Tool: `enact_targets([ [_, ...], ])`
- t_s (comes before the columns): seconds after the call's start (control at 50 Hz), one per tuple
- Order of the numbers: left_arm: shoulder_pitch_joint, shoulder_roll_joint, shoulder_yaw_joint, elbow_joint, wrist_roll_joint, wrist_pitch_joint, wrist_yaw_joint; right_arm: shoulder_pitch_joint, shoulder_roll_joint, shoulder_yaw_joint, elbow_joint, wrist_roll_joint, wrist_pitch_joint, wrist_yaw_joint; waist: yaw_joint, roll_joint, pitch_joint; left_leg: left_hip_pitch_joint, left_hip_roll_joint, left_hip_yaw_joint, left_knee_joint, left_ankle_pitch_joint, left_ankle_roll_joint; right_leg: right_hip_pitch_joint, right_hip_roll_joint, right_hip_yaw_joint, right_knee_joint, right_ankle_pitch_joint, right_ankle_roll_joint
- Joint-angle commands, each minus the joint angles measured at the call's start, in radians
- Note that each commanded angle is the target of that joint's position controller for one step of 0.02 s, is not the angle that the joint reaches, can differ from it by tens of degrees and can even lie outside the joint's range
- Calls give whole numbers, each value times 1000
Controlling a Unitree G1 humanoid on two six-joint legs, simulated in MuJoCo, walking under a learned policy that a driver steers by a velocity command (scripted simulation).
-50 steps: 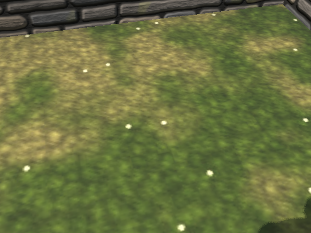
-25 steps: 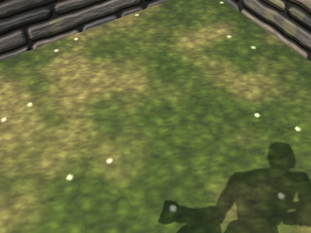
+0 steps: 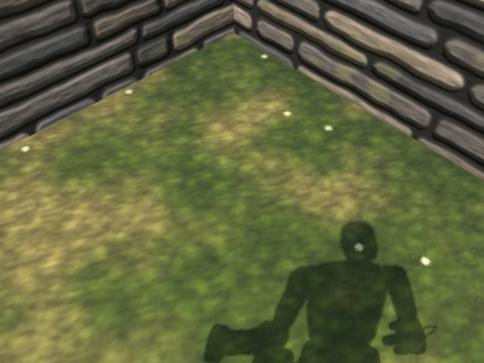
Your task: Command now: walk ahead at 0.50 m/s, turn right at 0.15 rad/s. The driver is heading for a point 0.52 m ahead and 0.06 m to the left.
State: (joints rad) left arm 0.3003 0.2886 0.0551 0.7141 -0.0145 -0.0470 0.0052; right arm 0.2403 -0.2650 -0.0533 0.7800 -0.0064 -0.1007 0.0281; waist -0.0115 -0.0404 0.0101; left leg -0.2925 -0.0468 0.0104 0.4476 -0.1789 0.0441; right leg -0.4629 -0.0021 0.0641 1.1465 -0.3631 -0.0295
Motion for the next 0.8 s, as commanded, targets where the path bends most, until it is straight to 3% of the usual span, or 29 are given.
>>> enact_targets([
  [0.02,-17,66,21,-83,5,-18,-4,11,-111,-21,-41,3,-12,-6,4,150,-13,154,258,-315,-267,38,181,-196,-94,19,-70,69,11],
  [0.1,-132,31,2,-114,12,-25,-6,46,-162,-33,-12,16,-6,-16,-24,116,3,159,247,-201,-303,177,183,-205,-104,-13,-311,238,37],
  [0.16,-224,20,-4,-130,5,-33,-17,89,-177,-33,12,25,4,-19,-59,115,18,160,226,-132,-298,200,158,-143,-78,-41,-483,375,42],
  [0.24,-320,32,-2,-163,-7,-41,-35,155,-188,-33,49,32,22,-20,-85,118,44,238,269,-142,-264,206,144,-125,-53,-50,-587,379,23],
  [0.3,-294,63,11,-165,-5,-47,-44,151,-212,-41,62,34,39,-27,-42,134,27,308,298,-144,-183,350,117,-47,-29,-63,-646,287,-19],
  [0.32,-215,86,25,-145,1,-49,-41,138,-214,-40,62,37,43,-29,11,127,-17,290,272,-124,-85,493,99,90,-5,-82,-687,291,-41],
  [0.34,-71,133,49,-105,8,-49,-32,137,-191,-30,57,32,44,-29,80,106,-115,217,221,-91,89,539,72,319,-16,-73,-690,313,-72],
  [0.36,120,215,71,-79,25,-45,-18,127,-128,-4,22,3,39,-29,152,-19,-281,1,153,-50,410,249,31,633,-228,149,-648,354,-141],
  [0.38,143,258,76,-64,25,-36,-23,251,-33,24,14,16,21,-26,89,-274,-391,-348,7,-52,710,-388,-18,876,-427,563,-753,144,-269],
  [0.4,142,161,53,-66,18,-35,-23,185,-148,-5,28,40,12,-24,131,-144,-319,-444,52,-153,816,-392,-13,805,-398,579,-810,12,-235],
  [0.42,83,130,40,-63,13,-38,-20,102,-181,-19,0,54,8,-21,120,-104,-183,-485,90,-139,820,-297,-7,684,-368,429,-835,47,-199],
  [0.44,17,110,32,-63,17,-41,-22,64,-167,-18,-5,48,10,-24,86,-48,-116,-449,129,-119,784,-214,-14,559,-324,324,-867,130,-181],
  [0.46,-32,82,25,-61,20,-46,-26,52,-156,-23,-5,35,18,-26,58,-43,-63,-419,153,-118,740,-158,-21,466,-289,243,-906,191,-173],
  [0.48,-60,70,23,-55,26,-55,-27,77,-139,-24,2,36,31,-25,26,-69,-48,-360,174,-124,721,-116,-28,398,-269,179,-940,236,-165],
  [0.52,-84,62,27,-35,26,-71,-26,97,-99,-21,10,40,54,-26,0,-57,-25,-327,177,-119,703,-77,-42,332,-254,88,-989,316,-170],
  [0.56,-82,79,35,-13,29,-79,-21,61,-86,-22,-6,35,67,-29,-4,-33,5,-371,180,-133,658,-11,-54,320,-257,17,-1013,387,-171],
  [0.62,-74,95,39,18,33,-73,-9,-8,-69,-18,-33,21,62,-23,0,-8,37,-370,158,-120,472,120,-63,316,-227,-97,-1003,587,-162],
  [0.68,-51,117,40,45,22,-57,4,-114,-28,2,-69,4,49,-3,37,-3,39,-256,121,-30,251,251,-57,300,-197,-185,-973,733,-142],
  [0.76,-12,154,49,97,-3,-30,9,-155,-63,-4,-101,3,46,16,36,-33,7,-224,92,-23,131,186,-16,439,-248,-159,-870,793,-126],
  [0.8,-41,166,53,107,-14,-17,15,-77,-103,-22,-84,-6,42,15,-23,-39,-43,-110,55,1,53,172,20,470,-235,-158,-735,863,-92],
])
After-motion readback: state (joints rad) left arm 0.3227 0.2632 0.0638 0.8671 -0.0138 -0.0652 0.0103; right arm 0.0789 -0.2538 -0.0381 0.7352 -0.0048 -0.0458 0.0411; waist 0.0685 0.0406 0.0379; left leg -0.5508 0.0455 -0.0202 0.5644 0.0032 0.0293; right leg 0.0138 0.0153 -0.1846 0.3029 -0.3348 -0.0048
